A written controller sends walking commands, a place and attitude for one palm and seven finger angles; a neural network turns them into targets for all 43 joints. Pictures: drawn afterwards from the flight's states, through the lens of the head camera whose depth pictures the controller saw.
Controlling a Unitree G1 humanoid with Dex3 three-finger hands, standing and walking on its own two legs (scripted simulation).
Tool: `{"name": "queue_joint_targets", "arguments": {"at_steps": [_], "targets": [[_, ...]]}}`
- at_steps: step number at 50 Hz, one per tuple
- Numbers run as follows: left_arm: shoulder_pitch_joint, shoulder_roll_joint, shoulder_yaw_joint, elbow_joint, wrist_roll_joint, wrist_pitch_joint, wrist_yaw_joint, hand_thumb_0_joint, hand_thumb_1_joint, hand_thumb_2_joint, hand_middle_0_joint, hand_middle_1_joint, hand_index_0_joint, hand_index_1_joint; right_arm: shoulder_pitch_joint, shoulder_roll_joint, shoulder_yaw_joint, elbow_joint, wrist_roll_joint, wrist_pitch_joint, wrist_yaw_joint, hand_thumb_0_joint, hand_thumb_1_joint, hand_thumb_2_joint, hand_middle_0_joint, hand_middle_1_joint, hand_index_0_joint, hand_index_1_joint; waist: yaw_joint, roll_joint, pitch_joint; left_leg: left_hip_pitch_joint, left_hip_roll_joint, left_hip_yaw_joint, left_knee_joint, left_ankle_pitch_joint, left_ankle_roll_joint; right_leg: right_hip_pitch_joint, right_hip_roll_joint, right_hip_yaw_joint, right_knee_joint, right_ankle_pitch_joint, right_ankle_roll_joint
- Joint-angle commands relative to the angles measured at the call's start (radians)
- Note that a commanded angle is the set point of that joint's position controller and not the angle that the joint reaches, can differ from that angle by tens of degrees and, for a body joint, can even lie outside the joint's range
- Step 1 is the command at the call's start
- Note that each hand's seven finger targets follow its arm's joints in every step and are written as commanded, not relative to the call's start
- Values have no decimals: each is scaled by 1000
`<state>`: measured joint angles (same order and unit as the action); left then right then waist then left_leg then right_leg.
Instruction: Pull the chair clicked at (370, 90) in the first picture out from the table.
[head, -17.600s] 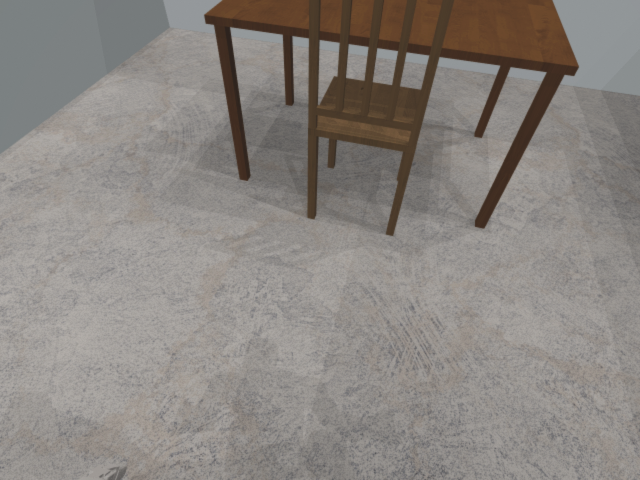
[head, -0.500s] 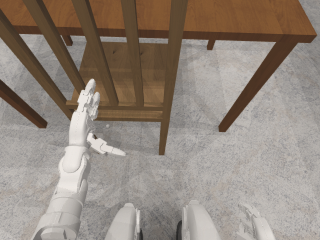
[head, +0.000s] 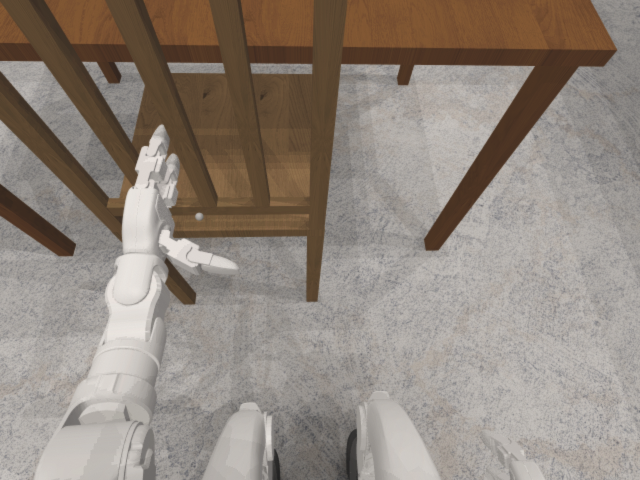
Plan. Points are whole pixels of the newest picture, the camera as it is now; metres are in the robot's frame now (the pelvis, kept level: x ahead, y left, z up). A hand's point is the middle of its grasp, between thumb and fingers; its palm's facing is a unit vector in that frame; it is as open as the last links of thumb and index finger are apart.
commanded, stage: push the fingers through the gap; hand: left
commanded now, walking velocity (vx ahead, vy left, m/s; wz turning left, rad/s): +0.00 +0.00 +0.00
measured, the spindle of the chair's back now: (176, 123) +0.53 +0.16 +0.07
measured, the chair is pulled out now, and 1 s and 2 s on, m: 0.00 0.00 0.00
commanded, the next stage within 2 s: hook a spindle and tug to test in 1.14 s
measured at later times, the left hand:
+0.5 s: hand (204, 185) +0.47 +0.14 +0.02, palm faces +0.00 -1.00 -0.04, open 16.9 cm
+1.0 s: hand (206, 165) +0.50 +0.14 +0.02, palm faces +0.00 -1.00 -0.04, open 16.9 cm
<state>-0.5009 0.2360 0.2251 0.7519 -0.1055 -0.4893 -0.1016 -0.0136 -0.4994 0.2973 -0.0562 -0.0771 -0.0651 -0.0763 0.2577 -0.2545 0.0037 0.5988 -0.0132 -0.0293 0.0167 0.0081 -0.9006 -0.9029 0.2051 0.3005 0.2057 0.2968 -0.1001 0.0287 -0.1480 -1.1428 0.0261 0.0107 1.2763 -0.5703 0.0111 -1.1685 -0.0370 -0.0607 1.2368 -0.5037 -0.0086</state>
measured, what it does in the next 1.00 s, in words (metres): stands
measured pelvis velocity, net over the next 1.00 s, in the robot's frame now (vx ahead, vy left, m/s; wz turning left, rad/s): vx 0.00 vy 0.01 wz -0.02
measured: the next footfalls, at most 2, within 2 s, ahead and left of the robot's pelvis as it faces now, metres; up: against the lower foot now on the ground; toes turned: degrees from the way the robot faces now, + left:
none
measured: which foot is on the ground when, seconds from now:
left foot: down 0.00-1.00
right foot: down 0.00-1.00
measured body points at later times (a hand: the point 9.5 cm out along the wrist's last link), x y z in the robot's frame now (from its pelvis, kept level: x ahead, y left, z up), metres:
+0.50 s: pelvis +0.00 +0.00 +0.00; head +0.15 +0.01 +0.42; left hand +0.47 +0.19 +0.03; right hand +0.06 -0.26 -0.13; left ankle +0.01 +0.11 -0.62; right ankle +0.04 -0.12 -0.62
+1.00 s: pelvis +0.00 +0.01 -0.01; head +0.17 +0.01 +0.41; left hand +0.50 +0.19 +0.02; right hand +0.02 -0.26 -0.13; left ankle +0.01 +0.11 -0.62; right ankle +0.04 -0.12 -0.62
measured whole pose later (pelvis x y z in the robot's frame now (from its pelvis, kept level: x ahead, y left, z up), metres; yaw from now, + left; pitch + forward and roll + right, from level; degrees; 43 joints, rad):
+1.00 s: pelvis +0.00 +0.01 -0.01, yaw -1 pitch +28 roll -2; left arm -0.82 0.35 0.34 1.06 -0.05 -0.53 -0.09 -0.01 -0.50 0.30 -0.06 -0.08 -0.06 -0.08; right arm 0.32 -0.25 0.01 0.62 -0.05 0.07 0.05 0.00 -0.90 -0.90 0.20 0.30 0.21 0.30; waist -0.17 0.04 -0.14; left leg -1.23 0.04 0.01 1.31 -0.57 0.02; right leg -1.25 -0.02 -0.06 1.24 -0.49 0.00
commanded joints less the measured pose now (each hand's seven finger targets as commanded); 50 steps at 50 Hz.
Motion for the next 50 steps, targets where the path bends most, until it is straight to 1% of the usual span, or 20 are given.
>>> {"name": "queue_joint_targets", "arguments": {"at_steps": [1, 7, 8, 11, 17, 20, 22, 24, 26, 28, 29, 32, 34, 38, 41, 44, 45, 46, 49, 50], "targets": [[-404, 180, 46, -160, 3, -91, 5, 0, -500, 300, -60, -80, -60, -80, 103, -145, -59, -70, -3, -33, -14, 0, -900, -900, 200, 300, 200, 300, -30, 27, -468, 226, -32, -30, -141, 311, 6, 309, 37, 47, -143, 270, -14], [-392, 204, 77, -116, -2, -94, -9, 0, -500, 300, -60, -80, -60, -80, 129, -149, -63, -68, -9, -24, -6, 0, -900, -900, 200, 300, 200, 300, -16, 37, -530, 254, -31, -30, -142, 383, 5, 347, 37, 48, -133, 337, -14], [-387, 208, 76, -90, 5, -88, -9, 0, -500, 300, -60, -80, -60, -80, 128, -149, -61, -68, -8, -18, -5, 0, -900, -900, 200, 300, 200, 300, -17, 38, -506, 242, -31, -29, -146, 371, 3, 341, 38, 48, -135, 329, -16], [-425, 192, 67, -71, 7, -85, -8, 0, -500, 300, -60, -80, -60, -80, 136, -148, -61, -68, -8, -11, -3, 0, -900, -900, 200, 300, 200, 300, -33, 23, -486, 236, -29, -29, -145, 362, 7, 322, 41, 45, -140, 320, -13], [-464, 211, 84, -53, 15, -102, -1, 0, -500, 300, -60, -80, -60, -80, 154, -147, -62, -58, -13, -2, 3, 0, -900, -900, 200, 300, 200, 300, -37, 30, -495, 245, -27, -33, -143, 372, 6, 318, 44, 44, -138, 323, -13], [-554, 200, 69, -11, 27, -109, 3, 0, -500, 300, -60, -80, -60, -80, 163, -148, -61, -46, -18, 2, 1, 0, -900, -900, 200, 300, 200, 300, -66, 36, -467, 241, -26, -39, -135, 345, 10, 266, 45, 40, -137, 288, -12], [-576, 253, 106, 5, 32, -115, 3, 0, -500, 300, -60, -80, -60, -80, 167, -155, -60, -45, -21, 7, 1, 0, -900, -900, 200, 300, 200, 300, -55, 48, -490, 238, -27, -39, -133, 334, 7, 276, 44, 44, -136, 274, -14], [-628, 228, 84, 23, 33, -120, -1, 0, -500, 300, -60, -80, -60, -80, 168, -150, -57, -40, -24, 11, 1, 0, -900, -900, 200, 300, 200, 300, -74, 47, -497, 237, -28, -40, -124, 338, 11, 269, 45, 46, -136, 281, -11], [-636, 271, 116, 23, 39, -128, -1, 0, -500, 300, -60, -80, -60, -80, 180, -157, -57, -40, -28, 14, 1, 0, -900, -900, 200, 300, 200, 300, -60, 83, -540, 278, -25, -51, -126, 385, 5, 260, 46, 37, -119, 300, -16], [-609, 247, 104, 48, 41, -120, -3, 0, -500, 300, -60, -80, -60, -80, 178, -154, -59, -42, -29, 22, 7, 0, -900, -900, 200, 300, 200, 300, -57, 96, -545, 297, -22, -50, -121, 410, 2, 247, 47, 34, -119, 311, -17], [-636, 232, 86, 60, 42, -116, -4, 0, -500, 300, -60, -80, -60, -80, 180, -154, -57, -41, -28, 27, 9, 0, -900, -900, 200, 300, 200, 300, -71, 70, -526, 278, -22, -53, -120, 392, 4, 242, 48, 32, -121, 300, -15], [-667, 292, 136, 97, 48, -109, 4, 0, -500, 300, -60, -80, -60, -80, 193, -162, -56, -38, -31, 40, 7, 0, -900, -900, 200, 300, 200, 300, -70, 61, -524, 243, -24, -50, -115, 374, 9, 254, 48, 39, -120, 296, -13], [-700, 281, 127, 115, 52, -106, 4, 0, -500, 300, -60, -80, -60, -80, 195, -158, -54, -35, -32, 45, 9, 0, -900, -900, 200, 300, 200, 300, -86, 44, -512, 230, -23, -51, -113, 362, 13, 250, 50, 38, -126, 291, -11], [-722, 332, 157, 115, 62, -118, 4, 0, -500, 300, -60, -80, -60, -80, 203, -161, -51, -39, -37, 52, 9, 0, -900, -900, 200, 300, 200, 300, -80, 81, -547, 236, -23, -50, -105, 378, 12, 255, 51, 44, -117, 304, -13], [-733, 277, 113, 123, 62, -116, -3, 0, -500, 300, -60, -80, -60, -80, 209, -162, -51, -37, -37, 61, 15, 0, -900, -900, 200, 300, 200, 300, -91, 91, -536, 273, -18, -62, -110, 383, 8, 213, 53, 32, -121, 284, -14], [-734, 329, 153, 87, 56, -116, -1, 0, -500, 300, -60, -80, -60, -80, 219, -166, -55, -37, -39, 69, 15, 0, -900, -900, 200, 300, 200, 300, -80, 88, -590, 280, -19, -60, -107, 410, 10, 257, 56, 37, -119, 317, -13], [-729, 304, 125, 72, 57, -117, -2, 0, -500, 300, -60, -80, -60, -80, 222, -167, -55, -39, -38, 72, 15, 0, -900, -900, 200, 300, 200, 300, -88, 94, -597, 307, -15, -70, -112, 428, 7, 242, 57, 30, -115, 321, -14], [-701, 272, 108, 89, 60, -111, -3, 0, -500, 300, -60, -80, -60, -80, 217, -162, -56, -41, -35, 75, 18, 0, -900, -900, 200, 300, 200, 300, -82, 102, -579, 314, -16, -68, -116, 432, 3, 230, 57, 26, -120, 315, -14], [-700, 272, 111, 107, 59, -101, 7, 0, -500, 300, -60, -80, -60, -80, 220, -165, -56, -34, -35, 83, 20, 0, -900, -900, 200, 300, 200, 300, -87, 88, -536, 290, -16, -65, -121, 398, 6, 223, 58, 26, -133, 291, -14], [-720, 259, 95, 105, 60, -102, 12, 0, -500, 300, -60, -80, -60, -80, 222, -166, -55, -33, -35, 84, 19, 0, -900, -900, 200, 300, 200, 300, -100, 80, -527, 298, -13, -70, -124, 391, 6, 204, 59, 21, -130, 279, -14]]}}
